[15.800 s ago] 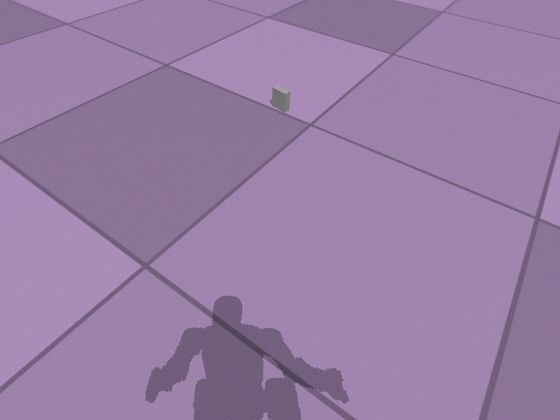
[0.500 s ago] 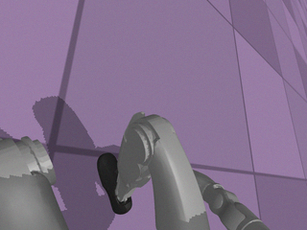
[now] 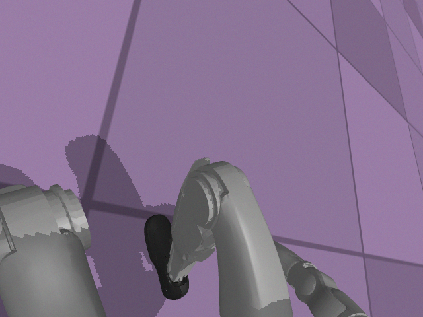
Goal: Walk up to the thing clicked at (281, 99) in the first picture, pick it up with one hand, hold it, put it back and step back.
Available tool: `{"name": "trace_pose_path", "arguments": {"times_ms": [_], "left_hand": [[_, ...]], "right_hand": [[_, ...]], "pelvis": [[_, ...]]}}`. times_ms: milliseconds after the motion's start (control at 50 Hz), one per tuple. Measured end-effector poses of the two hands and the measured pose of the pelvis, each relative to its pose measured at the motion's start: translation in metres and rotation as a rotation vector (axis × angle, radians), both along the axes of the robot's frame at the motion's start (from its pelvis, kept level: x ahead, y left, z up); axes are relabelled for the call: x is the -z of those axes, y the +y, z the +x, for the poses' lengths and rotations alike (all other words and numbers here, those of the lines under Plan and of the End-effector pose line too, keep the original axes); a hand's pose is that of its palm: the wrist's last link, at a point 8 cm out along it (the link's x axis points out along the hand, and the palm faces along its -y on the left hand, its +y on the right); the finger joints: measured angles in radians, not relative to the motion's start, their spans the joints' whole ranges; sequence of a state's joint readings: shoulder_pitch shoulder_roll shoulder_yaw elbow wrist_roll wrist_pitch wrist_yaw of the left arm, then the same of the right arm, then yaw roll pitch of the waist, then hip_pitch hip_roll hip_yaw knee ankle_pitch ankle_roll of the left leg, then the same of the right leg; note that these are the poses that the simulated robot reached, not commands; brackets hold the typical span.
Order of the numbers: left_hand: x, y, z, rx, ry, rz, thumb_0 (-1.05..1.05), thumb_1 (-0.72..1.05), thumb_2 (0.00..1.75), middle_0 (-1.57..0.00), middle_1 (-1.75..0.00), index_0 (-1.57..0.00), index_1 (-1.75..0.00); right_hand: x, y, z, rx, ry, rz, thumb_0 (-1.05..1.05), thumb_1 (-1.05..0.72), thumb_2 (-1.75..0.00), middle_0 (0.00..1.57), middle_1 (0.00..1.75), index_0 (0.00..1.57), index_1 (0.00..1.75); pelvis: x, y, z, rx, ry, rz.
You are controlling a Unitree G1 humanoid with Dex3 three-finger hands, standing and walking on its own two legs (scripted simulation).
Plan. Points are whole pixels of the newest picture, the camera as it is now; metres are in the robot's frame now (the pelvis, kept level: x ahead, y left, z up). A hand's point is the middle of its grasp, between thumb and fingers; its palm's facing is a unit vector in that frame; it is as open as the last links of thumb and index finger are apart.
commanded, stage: settle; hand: left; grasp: from the side
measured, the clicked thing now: out of the picture +0.44 +0.32 -0.19
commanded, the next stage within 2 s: hold in 0.26 s
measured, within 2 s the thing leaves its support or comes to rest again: neither
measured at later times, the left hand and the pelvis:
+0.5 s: hand out of the picture +0.38 +0.35 -0.03, palm faces +0.46 -0.89 -0.04, open 14.1 cm; pelvis +0.01 -0.01 +0.03, yaw +6 degrees
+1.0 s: hand out of the picture +0.35 +0.31 +0.16, palm faces +0.43 -0.90 -0.02, open 14.2 cm; pelvis +0.03 -0.02 +0.14, yaw +13 degrees
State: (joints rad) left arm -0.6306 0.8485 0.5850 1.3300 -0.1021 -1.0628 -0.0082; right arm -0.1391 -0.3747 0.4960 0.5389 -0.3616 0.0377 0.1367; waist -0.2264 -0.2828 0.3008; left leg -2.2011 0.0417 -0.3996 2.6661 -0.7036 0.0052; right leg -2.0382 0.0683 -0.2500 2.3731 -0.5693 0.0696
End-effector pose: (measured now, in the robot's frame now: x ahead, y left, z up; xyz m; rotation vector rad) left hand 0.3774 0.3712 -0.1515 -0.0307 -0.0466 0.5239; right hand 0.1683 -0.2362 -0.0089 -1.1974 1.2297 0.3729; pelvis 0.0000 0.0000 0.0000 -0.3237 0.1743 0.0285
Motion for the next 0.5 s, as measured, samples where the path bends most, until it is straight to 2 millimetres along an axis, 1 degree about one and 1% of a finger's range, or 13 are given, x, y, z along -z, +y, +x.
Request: {"name": "trace_pose_path", "arguments": {"times_ms": [120,240,380,500], "left_hand": [[-0.026,0.008,-0.009,0.021,-0.015,0.018,-0.01,-0.61,0.51,-0.43,-0.82,-0.46,-0.82],[-0.057,0.015,-0.021,0.016,-0.024,0.026,-0.01,-0.61,0.5,-0.44,-0.82,-0.46,-0.81],[-0.094,0.015,-0.032,0.048,-0.002,0.052,-0.01,-0.61,0.48,-0.44,-0.82,-0.47,-0.81],[-0.119,0.013,-0.043,0.044,0.047,0.069,-0.01,-0.61,0.48,-0.44,-0.83,-0.47,-0.81]], "right_hand": [[0.001,0.0,0.011,0.039,-0.038,0.05,0.0,-0.92,-0.9,0.21,0.3,0.21,0.3],[0.004,0.002,0.028,0.083,-0.092,0.127,0.0,-0.92,-0.9,0.21,0.3,0.21,0.3],[0.012,0.004,0.042,0.158,-0.137,0.226,0.0,-0.91,-0.89,0.21,0.3,0.21,0.3],[0.021,0.006,0.047,0.232,-0.148,0.302,0.0,-0.91,-0.89,0.21,0.3,0.21,0.3]], "pelvis": [[-0.006,-0.002,0.003,-0.013,0.043,0.014],[-0.013,-0.005,0.006,-0.029,0.098,0.033],[-0.022,-0.008,0.01,-0.051,0.167,0.062],[-0.032,-0.012,0.014,-0.068,0.225,0.086]]}}
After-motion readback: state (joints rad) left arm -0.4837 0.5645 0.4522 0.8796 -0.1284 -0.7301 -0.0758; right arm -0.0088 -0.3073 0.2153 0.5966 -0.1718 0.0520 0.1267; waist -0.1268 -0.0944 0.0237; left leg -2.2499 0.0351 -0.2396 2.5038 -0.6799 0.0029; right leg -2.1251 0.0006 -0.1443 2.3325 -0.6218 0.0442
